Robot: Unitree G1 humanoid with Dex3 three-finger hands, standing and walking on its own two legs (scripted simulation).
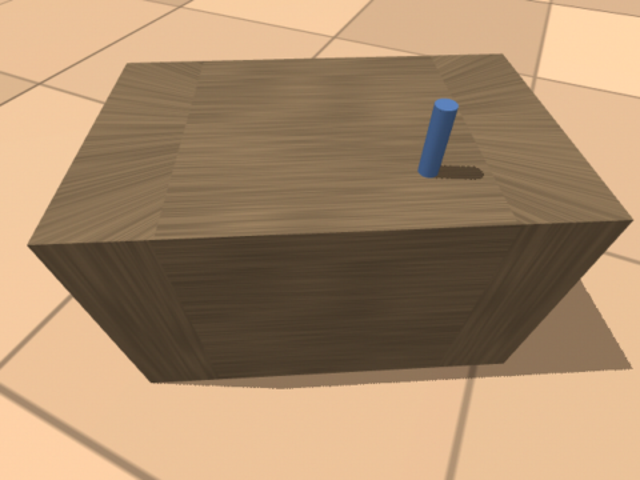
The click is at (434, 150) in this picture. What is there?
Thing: slim round
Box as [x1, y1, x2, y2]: [418, 98, 458, 177]
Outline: 450,99 442,98 436,100 434,103 418,167 418,172 426,177 435,176 437,174 458,106 456,102
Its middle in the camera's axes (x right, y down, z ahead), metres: +0.24 -0.21 +0.80
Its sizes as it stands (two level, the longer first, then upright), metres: 0.044 0.044 0.161
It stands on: a support 0.70 m high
